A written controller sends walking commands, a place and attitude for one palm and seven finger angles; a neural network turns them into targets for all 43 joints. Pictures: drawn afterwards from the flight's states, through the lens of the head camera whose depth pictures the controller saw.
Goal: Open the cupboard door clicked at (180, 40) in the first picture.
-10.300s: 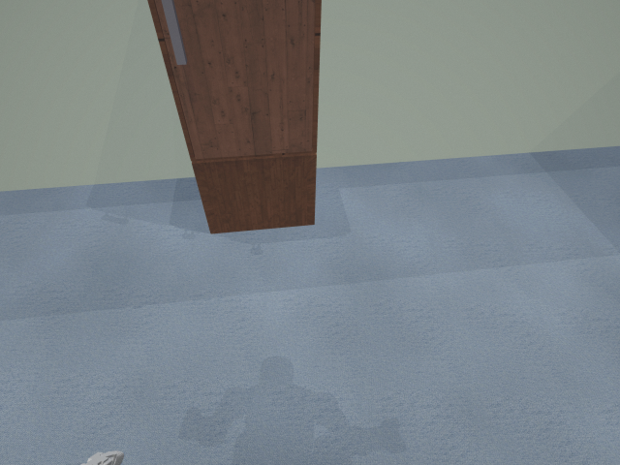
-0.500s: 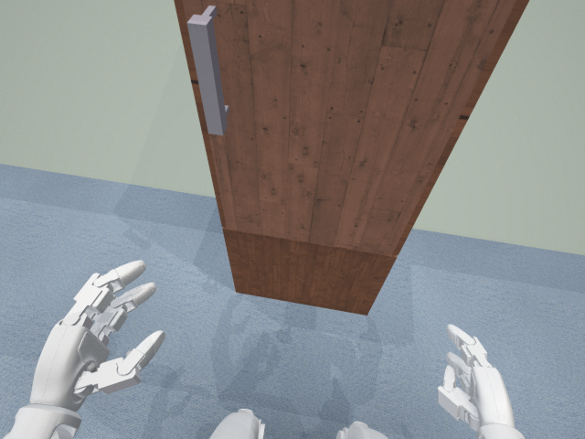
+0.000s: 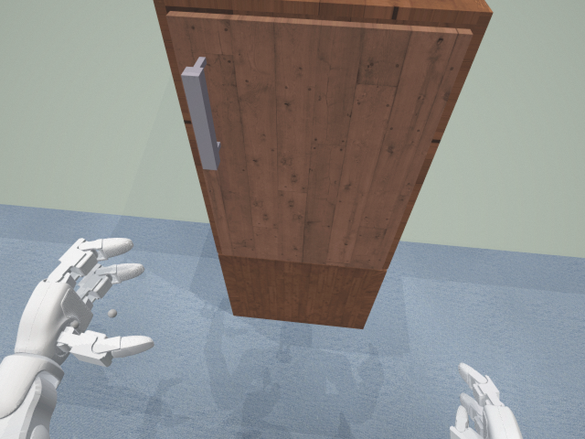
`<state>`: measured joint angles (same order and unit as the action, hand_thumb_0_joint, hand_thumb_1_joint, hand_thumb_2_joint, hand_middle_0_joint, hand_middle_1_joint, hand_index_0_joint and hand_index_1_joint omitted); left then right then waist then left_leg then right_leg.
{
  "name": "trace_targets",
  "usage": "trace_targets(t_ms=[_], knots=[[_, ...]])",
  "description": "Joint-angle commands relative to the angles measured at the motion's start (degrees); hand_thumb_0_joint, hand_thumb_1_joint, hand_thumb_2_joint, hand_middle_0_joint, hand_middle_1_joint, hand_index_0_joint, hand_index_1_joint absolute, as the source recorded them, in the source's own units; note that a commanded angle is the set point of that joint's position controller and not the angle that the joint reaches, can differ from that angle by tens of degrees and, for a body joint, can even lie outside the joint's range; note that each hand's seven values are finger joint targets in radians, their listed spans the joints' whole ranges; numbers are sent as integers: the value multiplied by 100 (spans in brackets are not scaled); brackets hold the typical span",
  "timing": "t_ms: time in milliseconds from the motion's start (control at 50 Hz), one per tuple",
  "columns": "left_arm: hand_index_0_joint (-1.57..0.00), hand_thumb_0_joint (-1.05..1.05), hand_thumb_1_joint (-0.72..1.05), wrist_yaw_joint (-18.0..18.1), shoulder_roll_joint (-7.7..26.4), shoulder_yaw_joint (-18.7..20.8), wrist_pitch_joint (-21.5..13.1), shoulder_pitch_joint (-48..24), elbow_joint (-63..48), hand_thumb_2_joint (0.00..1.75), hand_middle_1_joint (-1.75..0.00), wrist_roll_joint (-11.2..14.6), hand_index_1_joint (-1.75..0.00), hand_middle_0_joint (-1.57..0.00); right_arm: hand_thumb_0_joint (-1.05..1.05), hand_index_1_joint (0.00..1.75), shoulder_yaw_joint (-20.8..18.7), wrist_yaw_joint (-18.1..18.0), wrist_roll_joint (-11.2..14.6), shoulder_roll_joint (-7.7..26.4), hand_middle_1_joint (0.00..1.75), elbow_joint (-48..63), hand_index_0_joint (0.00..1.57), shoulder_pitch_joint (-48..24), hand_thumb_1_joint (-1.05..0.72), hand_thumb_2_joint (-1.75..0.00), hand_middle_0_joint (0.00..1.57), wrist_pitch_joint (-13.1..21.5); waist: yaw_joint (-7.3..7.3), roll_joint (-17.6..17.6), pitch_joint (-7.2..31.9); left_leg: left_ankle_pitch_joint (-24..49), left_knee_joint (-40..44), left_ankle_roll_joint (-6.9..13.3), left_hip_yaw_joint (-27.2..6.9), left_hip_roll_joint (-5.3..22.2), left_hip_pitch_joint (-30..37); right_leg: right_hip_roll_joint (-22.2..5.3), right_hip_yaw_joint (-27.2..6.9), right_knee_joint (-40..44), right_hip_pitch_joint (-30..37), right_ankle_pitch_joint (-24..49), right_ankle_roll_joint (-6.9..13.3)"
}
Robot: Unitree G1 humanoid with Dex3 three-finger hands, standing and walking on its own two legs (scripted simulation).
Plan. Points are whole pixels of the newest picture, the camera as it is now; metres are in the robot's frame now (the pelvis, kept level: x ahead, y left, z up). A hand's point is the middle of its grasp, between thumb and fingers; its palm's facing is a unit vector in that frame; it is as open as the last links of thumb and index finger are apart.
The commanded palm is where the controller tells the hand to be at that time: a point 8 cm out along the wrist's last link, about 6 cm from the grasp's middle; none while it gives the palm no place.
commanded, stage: raise the hand with hooked fingers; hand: left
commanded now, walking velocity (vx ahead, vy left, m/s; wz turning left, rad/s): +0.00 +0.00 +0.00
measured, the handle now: (206, 116) +0.57 +0.18 +0.14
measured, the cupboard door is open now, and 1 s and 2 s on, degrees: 0 0 0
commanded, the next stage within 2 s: move the hooked fingers beside the handle in 1.04 s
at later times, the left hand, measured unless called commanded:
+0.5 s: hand (67, 244) +0.29 +0.28 +0.15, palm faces +0.02 -1.00 -0.06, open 14.0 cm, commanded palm +0.26 +0.32 +0.16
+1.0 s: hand (82, 230) +0.31 +0.27 +0.16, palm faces +0.01 -1.00 -0.04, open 14.0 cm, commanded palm +0.27 +0.31 +0.16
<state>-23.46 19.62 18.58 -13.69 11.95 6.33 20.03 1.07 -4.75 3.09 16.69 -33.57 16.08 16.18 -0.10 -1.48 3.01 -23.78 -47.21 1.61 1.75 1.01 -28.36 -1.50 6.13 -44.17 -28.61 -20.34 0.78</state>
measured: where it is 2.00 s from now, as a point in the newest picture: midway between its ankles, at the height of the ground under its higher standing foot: outside the picture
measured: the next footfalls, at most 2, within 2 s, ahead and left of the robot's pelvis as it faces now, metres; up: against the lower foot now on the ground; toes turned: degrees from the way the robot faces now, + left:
none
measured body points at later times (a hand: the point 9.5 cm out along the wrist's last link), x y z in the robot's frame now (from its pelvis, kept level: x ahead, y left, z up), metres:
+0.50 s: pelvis +0.00 +0.00 +0.02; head +0.01 +0.00 +0.47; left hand +0.28 +0.33 +0.16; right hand +0.18 -0.23 -0.05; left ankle +0.01 +0.10 -0.71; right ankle +0.02 -0.11 -0.71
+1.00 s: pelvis +0.01 -0.01 +0.03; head +0.01 -0.02 +0.48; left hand +0.30 +0.32 +0.16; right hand +0.18 -0.25 -0.05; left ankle +0.01 +0.10 -0.71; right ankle +0.02 -0.11 -0.71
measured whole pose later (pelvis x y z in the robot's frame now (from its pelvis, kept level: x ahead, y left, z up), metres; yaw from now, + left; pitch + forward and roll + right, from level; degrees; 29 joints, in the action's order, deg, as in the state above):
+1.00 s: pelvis +0.01 -0.01 +0.03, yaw +0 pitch +0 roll -1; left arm -29.1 25.7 25.9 -1.6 -7.5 19.8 19.1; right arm 3.5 -6.3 3.8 16.0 -34.2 15.2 13.0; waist -1.3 -2.2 1.0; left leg -18.4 -33.4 1.0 2.3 0.9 -15.6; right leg -0.7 5.6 -31.6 -16.6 -15.5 1.2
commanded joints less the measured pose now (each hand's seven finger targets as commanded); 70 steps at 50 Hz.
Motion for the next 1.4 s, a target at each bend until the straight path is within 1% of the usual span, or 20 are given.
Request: trace_targets(t_ms=[0,80,260,320,400,500,620,660,720,860,920,980,1060,1120,1140,1180,1240,1280,1340,1380], knots=[[-29,0,-36,-17,1326,693,-216,-1208,-1217,36,-111,136,-111,-29,0,30,-167,-87,20,639,30,913,20,-453,-90,-90,20,344,-93,-492,991,1415,1133,-57,-389,-79,691,190,-229,764,850,967,80],[-30,0,-45,-136,1399,721,101,-1534,-873,32,-117,135,-117,-30,0,30,-124,-117,29,664,30,909,20,-469,-90,-90,20,310,-104,-326,717,1481,1290,-63,-420,-70,802,234,-205,918,933,1097,89],[-30,0,-50,-324,1727,895,511,-2570,-590,30,-120,82,-120,-30,0,30,-34,-201,46,638,30,872,20,-564,-90,-90,20,205,-78,-398,823,1532,1602,-69,-466,-51,1258,227,-194,1209,1116,1141,86],[-30,0,-50,-406,1907,990,633,-2887,-304,30,-120,78,-120,-30,0,30,0,-221,57,656,30,837,20,-574,-90,-90,20,139,-80,-225,735,1482,1703,-64,-474,-58,1245,235,-204,1325,1218,1110,97],[-30,0,-50,-501,2166,1105,730,-3321,-227,30,-120,67,-120,-30,0,30,29,-238,62,658,30,868,20,-634,-90,-90,20,97,-117,-436,858,1518,1783,-59,-466,-84,1393,222,-257,1445,1384,1117,119],[-30,0,-50,-571,2411,1250,831,-3632,20,30,-120,62,-120,-30,0,30,39,-254,74,668,30,841,20,-597,-90,-90,20,62,-131,-453,871,1642,1896,-51,-465,-96,1530,218,-266,1581,1516,1252,127],[-30,0,-50,-759,2148,1075,1033,-3314,509,30,-120,107,-120,-30,0,30,-31,-185,99,731,30,873,20,-524,-90,-90,20,7,-141,-122,827,1787,1851,-19,-373,-118,1456,200,-289,1570,1477,1509,98],[-30,0,-50,-715,2256,1137,972,-3469,140,30,-120,86,-120,-30,0,30,-50,-167,96,719,30,921,20,-554,-90,-90,20,12,-152,-354,1014,1884,1834,-25,-362,-123,1586,196,-293,1546,1515,1561,103],[-30,0,-50,-608,2431,1390,855,-3436,-59,30,-120,122,-120,-30,0,30,-54,-153,57,694,30,936,20,-523,-90,-90,20,20,-191,-310,1163,2043,1824,-16,-328,-121,1618,206,-327,1538,1672,1755,102],[-30,0,-50,-495,2283,1266,813,-3522,74,30,-120,30,-120,-30,0,30,-44,-221,72,666,30,856,20,-525,-90,-90,20,8,-127,-510,889,1844,1907,-15,-284,-124,1614,190,-331,1630,1553,1613,92],[-30,0,-50,-543,2303,1262,823,-3514,76,30,-120,48,-120,-30,0,30,-49,-243,75,662,30,855,20,-529,-90,-90,20,2,-109,-271,1016,1852,1876,16,-261,-129,1640,189,-372,1642,1671,1698,66],[-30,0,-50,-592,2264,1237,831,-3476,248,30,-120,103,-120,-30,0,30,-40,-249,74,679,30,811,20,-526,-90,-90,20,-16,-102,-49,872,1803,1834,17,-242,-129,1521,179,-405,1653,1662,1695,53],[-30,0,-50,-602,2231,1168,840,-3575,173,30,-120,60,-120,-30,0,30,-40,-252,96,664,30,851,20,-583,-90,-90,20,-6,-103,-409,933,1767,1863,-4,-270,-145,1570,170,-368,1627,1596,1608,64],[-30,0,-50,-567,2319,1274,805,-3522,149,30,-120,66,-120,-30,0,30,-35,-244,82,652,30,857,20,-573,-90,-90,20,-8,-124,-225,998,1824,1856,12,-258,-140,1580,178,-381,1631,1654,1701,54],[-30,0,-50,-565,2238,1148,794,-3795,238,30,-120,51,-120,-30,0,30,-23,-264,92,661,30,804,20,-563,-90,-90,20,-23,-34,-188,929,1747,1858,9,-256,-141,1562,181,-369,1641,1564,1637,44],[-30,0,-50,-554,2342,1150,771,-4098,473,30,-120,43,-120,-30,0,30,-18,-294,85,682,30,737,20,-507,-90,-90,20,-53,-7,-118,799,1611,1842,4,-253,-133,1482,181,-415,1679,1511,1476,45],[-30,0,-50,-544,2347,996,729,-4709,864,30,-120,-70,-120,-30,0,30,-22,-340,101,710,30,652,20,-482,-90,-90,20,-53,101,-280,793,1392,1821,11,-268,-149,1458,147,-445,1685,1304,1226,43],[-30,0,-50,-556,2400,920,697,-4980,1109,30,-120,-114,-120,-30,0,30,-18,-354,104,738,30,609,20,-420,-90,-90,20,-91,123,-180,862,1405,1789,8,-277,-145,1423,140,-462,1665,1355,1215,55],[-30,0,-50,-580,2358,851,586,-5143,1199,30,-120,-169,-120,-30,0,30,-30,-335,95,727,30,637,20,-402,-90,-90,20,-80,99,-455,1216,1620,1732,14,-274,-164,1558,129,-456,1568,1392,1469,76],[-30,0,-50,-564,2499,948,579,-5171,1478,30,-120,-154,-120,-30,0,30,-18,-315,79,758,30,624,20,-324,-90,-90,20,-132,47,-191,1218,1679,1725,-1,-305,-152,1426,143,-441,1531,1500,1539,94]])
